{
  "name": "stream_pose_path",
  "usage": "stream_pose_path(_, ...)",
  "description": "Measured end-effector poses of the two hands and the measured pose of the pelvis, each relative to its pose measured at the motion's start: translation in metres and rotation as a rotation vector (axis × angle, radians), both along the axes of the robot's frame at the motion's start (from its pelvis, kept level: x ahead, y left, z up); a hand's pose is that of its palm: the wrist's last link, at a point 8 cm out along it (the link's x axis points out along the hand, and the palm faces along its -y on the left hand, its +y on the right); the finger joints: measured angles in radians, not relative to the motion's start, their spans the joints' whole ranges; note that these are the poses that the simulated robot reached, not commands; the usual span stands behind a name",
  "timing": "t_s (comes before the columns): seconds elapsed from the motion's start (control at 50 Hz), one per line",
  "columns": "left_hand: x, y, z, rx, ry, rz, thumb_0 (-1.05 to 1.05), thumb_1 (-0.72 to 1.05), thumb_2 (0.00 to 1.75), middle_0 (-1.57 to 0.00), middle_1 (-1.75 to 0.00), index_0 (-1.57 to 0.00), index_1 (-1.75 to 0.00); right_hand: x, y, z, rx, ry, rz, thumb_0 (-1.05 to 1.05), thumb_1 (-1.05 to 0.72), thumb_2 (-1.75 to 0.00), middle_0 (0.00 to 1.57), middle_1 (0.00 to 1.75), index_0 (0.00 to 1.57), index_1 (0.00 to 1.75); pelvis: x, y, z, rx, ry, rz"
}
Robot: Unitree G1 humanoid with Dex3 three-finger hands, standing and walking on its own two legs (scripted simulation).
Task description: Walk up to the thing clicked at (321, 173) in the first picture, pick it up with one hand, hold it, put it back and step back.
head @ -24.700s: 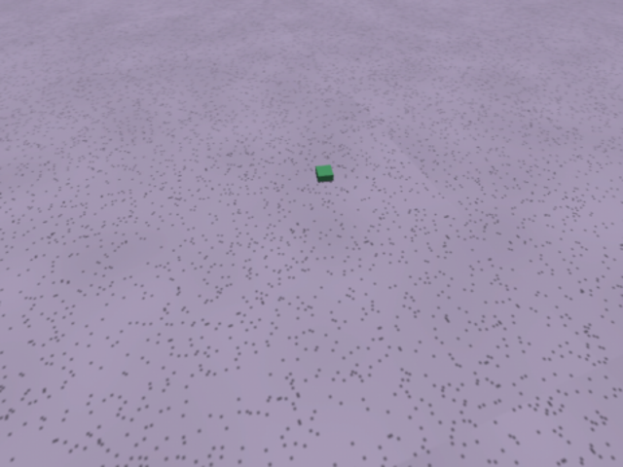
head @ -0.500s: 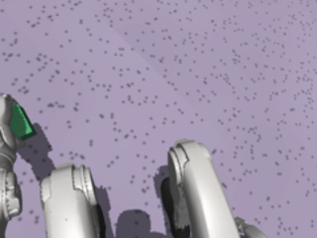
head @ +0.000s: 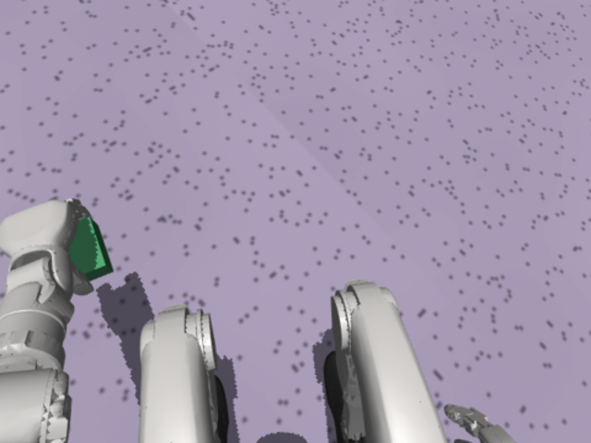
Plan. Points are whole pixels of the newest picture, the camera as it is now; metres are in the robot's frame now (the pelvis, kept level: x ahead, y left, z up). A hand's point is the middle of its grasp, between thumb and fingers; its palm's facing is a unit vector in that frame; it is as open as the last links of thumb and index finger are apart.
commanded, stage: lift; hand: left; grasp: from above
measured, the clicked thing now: (74, 254) +0.42 +0.30 -0.16
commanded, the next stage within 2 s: hold in 1.24 s
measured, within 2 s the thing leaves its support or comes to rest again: neither
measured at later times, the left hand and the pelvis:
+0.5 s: hand out of the picture +0.36 +0.28 +0.07, palm faces -0.38 -0.19 -0.91, open 11.2 cm; pelvis +0.01 +0.00 +0.17, yaw +3 degrees
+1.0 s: hand out of the picture +0.37 +0.24 +0.22, palm faces -0.41 -0.21 -0.89, open 11.1 cm; pelvis +0.06 +0.00 +0.31, yaw +4 degrees
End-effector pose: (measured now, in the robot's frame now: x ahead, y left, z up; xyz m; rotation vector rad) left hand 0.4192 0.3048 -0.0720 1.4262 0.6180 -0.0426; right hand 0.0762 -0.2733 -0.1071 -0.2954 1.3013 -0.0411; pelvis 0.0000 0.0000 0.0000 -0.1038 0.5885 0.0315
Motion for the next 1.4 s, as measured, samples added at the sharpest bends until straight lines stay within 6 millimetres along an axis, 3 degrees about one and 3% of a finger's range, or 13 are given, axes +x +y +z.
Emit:
stream_pose_path(0.2,-0.03,-0.003,0.069,-0.01,0.001,-0.017,0.02,-0.12,0.34,-0.74,-0.3,-0.76,-0.29,0.036,0.005,0.052,-0.024,-0.119,-0.025,0.01,-0.91,-0.9,0.2,0.3,0.2,0.3,-0.001,0.0,0.054,0.015,-0.016,0.012)
stream_pose_path(0.4,-0.049,-0.016,0.155,-0.012,-0.018,-0.008,0.02,-0.12,0.34,-0.74,-0.3,-0.77,-0.29,0.068,0.017,0.121,-0.038,-0.219,-0.045,0.01,-0.9,-0.89,0.2,0.3,0.2,0.3,0.004,0.001,0.125,0.033,-0.076,0.025)
stream_pose_path(0.58,-0.062,-0.027,0.237,-0.012,0.006,0.034,0.02,-0.12,0.37,-0.75,-0.26,-0.77,-0.27,0.079,0.026,0.192,-0.024,-0.273,-0.082,0.01,-0.9,-0.89,0.2,0.3,0.2,0.3,0.017,0.001,0.197,0.055,-0.165,0.026)
stream_pose_path(0.72,-0.064,-0.038,0.285,-0.019,0.033,0.025,0.01,-0.12,0.37,-0.75,-0.24,-0.76,-0.26,0.082,0.025,0.239,-0.029,-0.294,-0.109,0.01,-0.9,-0.89,0.2,0.3,0.2,0.3,0.032,-0.001,0.245,0.069,-0.232,0.024)
stream_pose_path(1.04,-0.045,-0.06,0.359,-0.022,0.029,0.04,0.01,-0.14,0.46,-0.73,-0.25,-0.74,-0.3,0.088,0.015,0.31,-0.038,-0.282,-0.13,0.01,-0.89,-0.9,0.2,0.3,0.2,0.3,0.065,-0.004,0.318,0.092,-0.345,0.026)
stream_pose_path(1.4,-0.037,-0.064,0.404,-0.02,0.034,0.029,0.0,-0.17,0.55,-0.73,-0.29,-0.73,-0.35,0.114,0.02,0.348,0.011,-0.324,-0.113,0.01,-0.89,-0.89,0.2,0.3,0.2,0.3,0.086,-0.002,0.355,0.11,-0.431,0.025)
